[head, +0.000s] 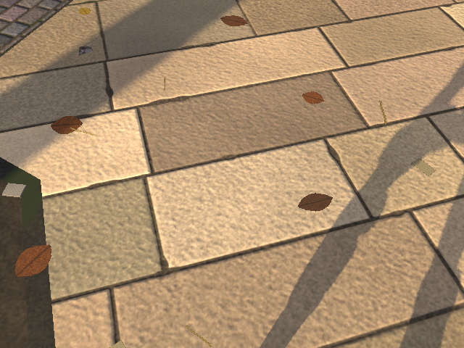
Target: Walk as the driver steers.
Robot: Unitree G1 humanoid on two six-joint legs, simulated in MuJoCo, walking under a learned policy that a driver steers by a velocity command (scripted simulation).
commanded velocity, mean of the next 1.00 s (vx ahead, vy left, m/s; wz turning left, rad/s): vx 0.50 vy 0.00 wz -0.40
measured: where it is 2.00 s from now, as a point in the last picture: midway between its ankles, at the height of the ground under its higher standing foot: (382, 201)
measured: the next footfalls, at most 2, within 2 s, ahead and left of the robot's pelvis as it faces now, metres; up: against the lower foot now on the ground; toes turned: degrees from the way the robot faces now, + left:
left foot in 0.06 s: +0.22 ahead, +0.13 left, +0.00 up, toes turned +2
right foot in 0.62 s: +0.50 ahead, -0.13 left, +0.00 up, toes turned -17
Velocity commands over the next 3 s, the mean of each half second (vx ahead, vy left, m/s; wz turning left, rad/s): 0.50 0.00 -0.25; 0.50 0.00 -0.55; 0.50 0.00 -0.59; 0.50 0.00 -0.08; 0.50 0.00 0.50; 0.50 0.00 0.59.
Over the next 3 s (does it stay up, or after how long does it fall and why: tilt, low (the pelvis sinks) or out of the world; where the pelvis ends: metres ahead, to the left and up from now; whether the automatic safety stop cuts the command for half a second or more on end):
stays up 1.41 -0.73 0.01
